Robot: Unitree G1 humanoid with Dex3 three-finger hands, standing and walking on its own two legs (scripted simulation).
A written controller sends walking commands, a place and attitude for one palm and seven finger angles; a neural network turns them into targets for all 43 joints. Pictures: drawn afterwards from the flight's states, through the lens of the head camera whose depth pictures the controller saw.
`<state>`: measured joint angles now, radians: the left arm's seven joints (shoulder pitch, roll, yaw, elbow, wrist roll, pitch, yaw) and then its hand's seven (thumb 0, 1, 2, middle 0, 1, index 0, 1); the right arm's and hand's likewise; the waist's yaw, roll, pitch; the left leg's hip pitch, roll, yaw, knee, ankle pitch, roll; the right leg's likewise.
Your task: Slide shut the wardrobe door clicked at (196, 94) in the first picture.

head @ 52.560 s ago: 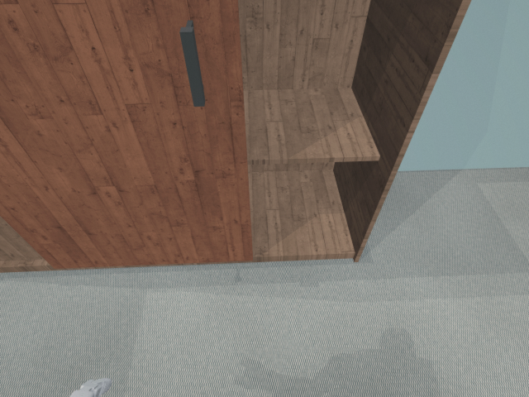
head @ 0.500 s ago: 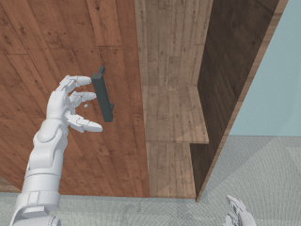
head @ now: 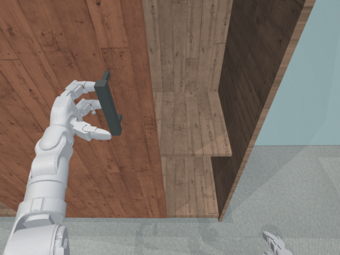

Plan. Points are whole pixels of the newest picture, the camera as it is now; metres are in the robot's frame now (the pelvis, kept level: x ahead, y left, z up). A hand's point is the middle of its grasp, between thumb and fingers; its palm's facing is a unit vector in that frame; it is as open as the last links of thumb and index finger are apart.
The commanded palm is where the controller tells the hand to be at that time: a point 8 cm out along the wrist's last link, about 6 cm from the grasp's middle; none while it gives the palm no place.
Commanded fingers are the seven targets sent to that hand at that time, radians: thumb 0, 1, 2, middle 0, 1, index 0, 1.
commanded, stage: slide the fingers in behind the handle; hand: left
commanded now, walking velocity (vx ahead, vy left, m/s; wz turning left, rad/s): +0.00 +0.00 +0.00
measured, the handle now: (111, 104) +0.43 +0.16 +0.15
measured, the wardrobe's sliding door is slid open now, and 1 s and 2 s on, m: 0.29 0.29 0.29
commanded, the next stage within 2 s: grip the handle and tug to test in 1.78 s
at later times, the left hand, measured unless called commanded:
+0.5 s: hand (95, 119) +0.37 +0.18 +0.16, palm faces +0.01 -1.00 +0.00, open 14.0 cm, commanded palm +0.35 +0.23 +0.16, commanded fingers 0.00 -0.50 0.30 -0.30 -1.20 -0.30 -1.20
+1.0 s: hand (109, 115) +0.39 +0.15 +0.15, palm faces +0.02 -1.00 +0.00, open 14.0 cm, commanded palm +0.35 +0.20 +0.16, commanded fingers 0.00 -0.50 0.30 -0.30 -1.20 -0.30 -1.20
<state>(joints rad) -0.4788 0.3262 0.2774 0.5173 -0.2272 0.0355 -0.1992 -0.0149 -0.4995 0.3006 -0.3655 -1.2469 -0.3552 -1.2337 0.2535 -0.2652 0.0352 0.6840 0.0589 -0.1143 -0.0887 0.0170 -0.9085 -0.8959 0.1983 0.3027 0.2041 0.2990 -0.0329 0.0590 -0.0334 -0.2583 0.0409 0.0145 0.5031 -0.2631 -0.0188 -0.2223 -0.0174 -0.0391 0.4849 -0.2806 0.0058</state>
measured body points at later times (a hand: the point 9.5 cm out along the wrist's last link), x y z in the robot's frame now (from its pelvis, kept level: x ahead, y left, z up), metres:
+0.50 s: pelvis +0.00 +0.01 +0.00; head -0.01 -0.01 +0.45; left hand +0.37 +0.23 +0.16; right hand +0.16 -0.23 -0.10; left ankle +0.00 +0.13 -0.74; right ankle -0.02 -0.12 -0.74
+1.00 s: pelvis +0.01 +0.00 +0.00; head +0.01 -0.02 +0.45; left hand +0.38 +0.20 +0.16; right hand +0.16 -0.23 -0.10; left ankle +0.00 +0.13 -0.74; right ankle -0.02 -0.12 -0.74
